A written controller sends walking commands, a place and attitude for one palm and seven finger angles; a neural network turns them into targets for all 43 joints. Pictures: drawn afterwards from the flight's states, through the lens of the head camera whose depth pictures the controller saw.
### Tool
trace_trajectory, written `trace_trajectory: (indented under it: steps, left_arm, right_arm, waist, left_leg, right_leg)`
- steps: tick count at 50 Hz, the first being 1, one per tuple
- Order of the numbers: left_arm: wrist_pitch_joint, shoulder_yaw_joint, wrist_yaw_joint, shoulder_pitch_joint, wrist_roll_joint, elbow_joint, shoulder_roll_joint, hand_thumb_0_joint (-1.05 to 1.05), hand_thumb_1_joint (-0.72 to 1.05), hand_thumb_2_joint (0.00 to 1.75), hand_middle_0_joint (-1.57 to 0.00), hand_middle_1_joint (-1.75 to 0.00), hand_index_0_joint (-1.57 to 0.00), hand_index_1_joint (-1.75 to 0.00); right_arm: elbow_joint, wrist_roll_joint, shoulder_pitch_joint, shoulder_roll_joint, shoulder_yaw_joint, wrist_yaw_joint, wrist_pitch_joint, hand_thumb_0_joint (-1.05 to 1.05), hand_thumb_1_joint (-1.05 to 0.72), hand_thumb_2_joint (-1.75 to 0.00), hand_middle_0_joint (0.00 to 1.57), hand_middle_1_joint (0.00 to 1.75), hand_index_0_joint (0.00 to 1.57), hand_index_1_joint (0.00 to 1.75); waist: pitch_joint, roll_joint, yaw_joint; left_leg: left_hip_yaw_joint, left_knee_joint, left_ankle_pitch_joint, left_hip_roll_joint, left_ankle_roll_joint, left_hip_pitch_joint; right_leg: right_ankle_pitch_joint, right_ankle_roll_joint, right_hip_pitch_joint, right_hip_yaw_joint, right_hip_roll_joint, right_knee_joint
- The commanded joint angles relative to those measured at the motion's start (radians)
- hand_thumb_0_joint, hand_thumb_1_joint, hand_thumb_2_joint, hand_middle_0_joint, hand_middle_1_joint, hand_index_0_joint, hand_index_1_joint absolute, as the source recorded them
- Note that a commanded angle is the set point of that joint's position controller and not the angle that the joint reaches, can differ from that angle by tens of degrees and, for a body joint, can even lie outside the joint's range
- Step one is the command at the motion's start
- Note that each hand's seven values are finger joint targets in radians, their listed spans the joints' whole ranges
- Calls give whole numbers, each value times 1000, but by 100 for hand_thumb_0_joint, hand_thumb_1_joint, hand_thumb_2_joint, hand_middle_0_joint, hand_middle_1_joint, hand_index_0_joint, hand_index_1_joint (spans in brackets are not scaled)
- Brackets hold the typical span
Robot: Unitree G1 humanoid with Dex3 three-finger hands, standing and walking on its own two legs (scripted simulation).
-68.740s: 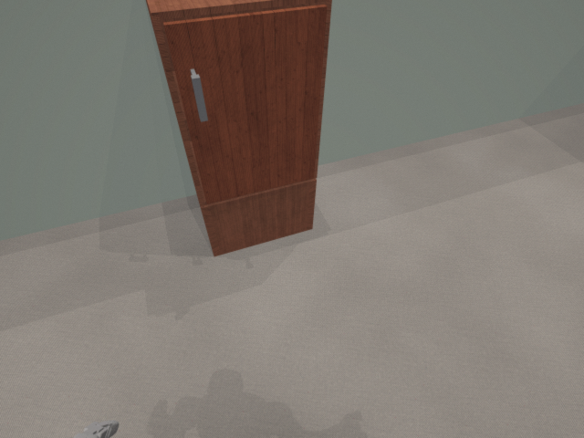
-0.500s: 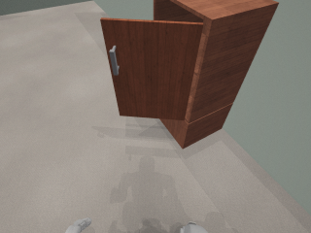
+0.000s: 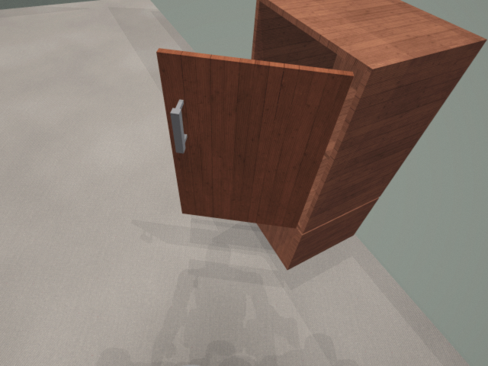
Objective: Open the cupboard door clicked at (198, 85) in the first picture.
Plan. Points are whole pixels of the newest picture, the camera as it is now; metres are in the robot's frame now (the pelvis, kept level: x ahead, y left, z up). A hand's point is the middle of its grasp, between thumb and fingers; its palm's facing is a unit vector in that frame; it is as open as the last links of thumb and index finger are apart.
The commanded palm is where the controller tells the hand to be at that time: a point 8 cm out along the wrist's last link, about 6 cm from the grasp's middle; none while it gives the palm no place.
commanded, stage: come to a stop and stand still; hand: left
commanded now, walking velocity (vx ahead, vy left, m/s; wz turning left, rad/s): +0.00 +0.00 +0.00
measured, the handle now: (180, 126) +0.63 +0.21 +0.00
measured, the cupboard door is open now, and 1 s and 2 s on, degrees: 55 55 55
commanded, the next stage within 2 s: none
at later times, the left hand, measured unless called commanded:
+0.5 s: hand out of the picture +0.15 +0.17 -0.15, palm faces -0.01 -0.96 -0.27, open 7.3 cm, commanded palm none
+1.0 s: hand out of the picture +0.04 +0.20 -0.17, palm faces +0.04 -0.97 -0.25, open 7.3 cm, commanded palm none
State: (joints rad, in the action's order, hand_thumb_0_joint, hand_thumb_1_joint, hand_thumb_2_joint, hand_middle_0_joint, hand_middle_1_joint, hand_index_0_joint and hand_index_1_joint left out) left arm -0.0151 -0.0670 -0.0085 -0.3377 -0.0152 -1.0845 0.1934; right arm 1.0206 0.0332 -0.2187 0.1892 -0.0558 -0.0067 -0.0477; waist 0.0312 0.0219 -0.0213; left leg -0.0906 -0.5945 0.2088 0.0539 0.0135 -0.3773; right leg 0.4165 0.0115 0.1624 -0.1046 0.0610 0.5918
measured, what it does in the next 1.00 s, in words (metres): steps on the spot: right foot, then left foot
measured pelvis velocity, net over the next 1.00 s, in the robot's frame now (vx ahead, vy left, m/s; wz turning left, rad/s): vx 0.02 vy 0.01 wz -0.02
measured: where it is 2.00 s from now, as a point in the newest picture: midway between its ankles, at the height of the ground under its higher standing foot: outside the picture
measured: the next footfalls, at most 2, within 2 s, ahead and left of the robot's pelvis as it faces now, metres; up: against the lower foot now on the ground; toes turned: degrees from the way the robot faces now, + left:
right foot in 0.44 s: +0.06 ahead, -0.14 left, +0.00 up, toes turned -3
left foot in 0.82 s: +0.07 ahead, +0.09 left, +0.00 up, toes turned +2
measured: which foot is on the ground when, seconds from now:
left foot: down 0.00-0.46, up 0.48-0.80, down 0.82-1.00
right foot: up 0.00-0.42, down 0.44-1.00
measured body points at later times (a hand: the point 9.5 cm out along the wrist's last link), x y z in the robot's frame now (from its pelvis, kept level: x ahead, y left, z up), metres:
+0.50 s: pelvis +0.05 -0.03 +0.00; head +0.10 -0.05 +0.45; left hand +0.15 +0.22 -0.13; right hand +0.08 -0.28 -0.16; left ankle +0.06 +0.10 -0.71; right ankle +0.02 -0.14 -0.73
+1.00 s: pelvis +0.02 +0.01 +0.00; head +0.03 +0.00 +0.45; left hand +0.04 +0.25 -0.15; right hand +0.11 -0.23 -0.14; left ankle +0.03 +0.09 -0.73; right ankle +0.02 -0.14 -0.72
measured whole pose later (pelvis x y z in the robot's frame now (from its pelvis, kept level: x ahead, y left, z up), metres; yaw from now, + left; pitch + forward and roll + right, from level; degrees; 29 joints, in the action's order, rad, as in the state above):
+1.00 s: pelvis +0.02 +0.01 +0.00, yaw -1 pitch -2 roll +0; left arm 0.03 -0.02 0.04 -0.27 -0.02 -1.04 0.19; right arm 0.93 0.02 -0.20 0.19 -0.02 0.02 0.00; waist 0.05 -0.01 -0.03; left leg -0.05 -0.61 0.32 -0.04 0.06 -0.25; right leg 0.35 0.00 0.25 -0.03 0.06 0.62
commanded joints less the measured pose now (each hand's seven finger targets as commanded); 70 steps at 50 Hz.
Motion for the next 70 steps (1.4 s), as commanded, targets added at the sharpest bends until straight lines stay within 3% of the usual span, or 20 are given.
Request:
trace_trajectory:
  steps: [1, 5, 8, 13, 18, 21, 22, 23, 25, 29, 34, 38, 40, 41, 42, 43, 44, 46, 54, 70]
  left_arm:
    - [-29, 12, 9, 114, -6, 122, 46, 0, 90, 90, -20, -30, -20, -30]
    - [5, 29, 18, 16, 11, 43, 7, 0, 90, 90, -20, -30, -20, -30]
    - [37, 21, 26, 14, 9, 49, 53, 0, 90, 90, -20, -30, -20, -30]
    - [72, 1, 26, 82, -5, 114, 74, 0, 90, 90, -20, -30, -20, -30]
    - [64, -2, 26, 95, -3, 150, 65, 0, 90, 90, -20, -30, -20, -30]
    - [42, -10, 32, 47, -6, 144, 115, 0, 90, 90, -20, -30, -20, -30]
    - [32, -22, 39, 58, -16, 145, 183, 0, 90, 90, -20, -30, -20, -30]
    - [24, -17, 40, 66, -11, 147, 199, 0, 90, 90, -20, -30, -20, -30]
    - [18, -6, 48, 117, -10, 155, 168, 0, 90, 90, -20, -30, -20, -30]
    - [6, -3, 55, 101, -1, 140, 161, 0, 90, 90, -20, -30, -20, -30]
    - [8, -15, 54, 74, -5, 123, 191, 0, 90, 90, -20, -30, -20, -30]
    - [10, -16, 50, 114, -4, 118, 186, 0, 90, 90, -20, -30, -20, -30]
    - [16, -4, 42, 133, 6, 122, 151, 0, 90, 90, -20, -30, -20, -30]
    - [23, 5, 38, 119, 9, 125, 106, 0, 90, 90, -20, -30, -20, -30]
    - [-12, 27, 81, 20, 3, 81, 98, 0, 90, 90, -20, -30, -20, -30]
    - [-25, 17, 79, 31, -5, 96, 135, 0, 90, 90, -20, -30, -20, -30]
    - [-9, 16, 71, 43, -12, 118, 144, 0, 90, 90, -20, -30, -20, -30]
    - [11, 30, 69, 57, -7, 112, 107, 0, 90, 90, -20, -30, -20, -30]
    - [27, 46, 40, 23, -13, 115, 94, 0, 90, 90, -20, -30, -20, -30]
    - [2, 59, 35, -32, -7, 75, 81, 0, 90, 90, -20, -30, -20, -30]
  right_arm:
    - [15, 8, -266, 192, -22, 29, 1, 0, -90, -90, 20, 30, 20, 30]
    - [-26, -3, -60, 102, 32, 58, -13, 0, -90, -90, 20, 30, 20, 30]
    - [-17, -14, -39, 135, 19, 68, 12, 0, -90, -90, 20, 30, 20, 30]
    - [-15, -7, -49, 175, -16, 74, 50, 0, -90, -90, 20, 30, 20, 30]
    - [-21, -4, -30, 183, -32, 68, 60, 0, -90, -90, 20, 30, 20, 30]
    - [-29, -20, -28, 158, -37, 53, 67, 0, -90, -90, 20, 30, 20, 30]
    - [-48, -28, -38, 99, -29, 47, 71, 0, -90, -90, 20, 30, 20, 30]
    - [-63, -28, -16, 72, -18, 41, 84, 0, -90, -90, 20, 30, 20, 30]
    - [-60, -23, 21, 52, -17, 34, 101, 0, -90, -90, 20, 30, 20, 30]
    - [-40, -28, 19, 77, -8, 30, 92, 0, -90, -90, 20, 30, 20, 30]
    - [-51, -28, 51, 73, -4, 22, 91, 0, -90, -90, 20, 30, 20, 30]
    - [-35, -28, -16, 63, -1, 22, 80, 0, -90, -90, 20, 30, 20, 30]
    - [-20, -22, -60, 95, -1, 25, 64, 0, -90, -90, 20, 30, 20, 30]
    - [-30, -15, -43, 138, -5, 29, 55, 0, -90, -90, 20, 30, 20, 30]
    - [-103, -26, 35, 171, -10, 21, 47, 0, -90, -90, 20, 30, 20, 30]
    - [-130, -21, 17, 142, 10, 16, 42, 0, -90, -90, 20, 30, 20, 30]
    - [-126, -10, -21, 95, 10, 24, 31, 0, -90, -90, 20, 30, 20, 30]
    - [-129, -16, -52, 133, 14, 37, 34, 0, -90, -90, 20, 30, 20, 30]
    - [-163, -13, -16, 131, 13, 27, 40, 0, -90, -90, 20, 30, 20, 30]
    - [-53, -20, -87, 100, 30, 26, 19, 0, -90, -90, 20, 30, 20, 30]
  waist:
    - [-18, -218, 107]
    - [-35, -104, -1]
    - [-82, -136, 9]
    - [-45, -133, 33]
    - [-65, -193, 26]
    - [-128, -64, 4]
    - [-116, 159, 15]
    - [-90, 217, -3]
    - [-47, 129, 9]
    - [-82, 161, -2]
    - [-53, 121, -25]
    - [-63, 148, 13]
    - [-65, 45, 33]
    - [-67, -100, 19]
    - [-94, -241, 6]
    - [-94, -178, 17]
    - [-128, -249, 30]
    - [-120, -218, 26]
    - [96, -9, 12]
    - [26, -7, 17]
  left_leg:
    - [476, 356, 1, 351, 198, 319]
    - [160, 276, -716, 249, 131, 166]
    - [127, 235, -785, 254, 131, 219]
    - [187, 230, -672, 304, 175, 203]
    - [174, 170, -668, 266, 142, 240]
    - [105, 47, -356, 144, 41, 168]
    - [-1, -68, -19, 20, -24, 32]
    - [26, -217, 355, -46, -42, 10]
    - [105, -387, 366, -47, -39, -45]
    - [89, -321, 296, -44, -70, -97]
    - [76, -148, 259, -57, -73, -27]
    - [55, 90, 93, -68, -62, 143]
    - [107, 213, -94, -3, -26, 304]
    - [248, 230, -199, 114, 34, 288]
    - [101, 20, -324, 99, 6, 224]
    - [99, 19, -279, 61, -6, 149]
    - [134, 44, -365, 41, -11, 179]
    - [220, 114, -576, 117, 40, 206]
    - [254, 314, 304, 50, 46, -18]
    - [190, 297, 175, 36, 36, 75]
  right_leg:
    - [151, -45, 464, 66, -3, 532]
    - [-18, 8, 224, 110, 37, 358]
    - [-19, 9, 176, 75, 4, 255]
    - [46, -1, 221, 82, -23, 290]
    - [-40, -15, 148, 63, -38, 84]
    - [-455, -31, -45, 130, 23, -200]
    - [-701, -102, -99, 320, 203, -211]
    - [-846, -201, -24, 352, 324, -248]
    - [-858, -223, 4, 291, 272, -236]
    - [-1070, -186, -183, 223, 228, -173]
    - [-905, -204, -156, 275, 253, -200]
    - [-715, -154, -56, 254, 215, -170]
    - [-433, -81, 89, 198, 133, -125]
    - [-237, -33, 130, 142, 48, -89]
    - [-313, -48, 47, 136, 76, -125]
    - [-403, -66, 15, 149, 99, -121]
    - [-487, -81, 28, 156, 109, -11]
    - [-136, -44, 60, 61, 0, 28]
    - [-66, -47, 121, 129, 3, -85]
    - [-123, -41, 115, 176, 36, -185]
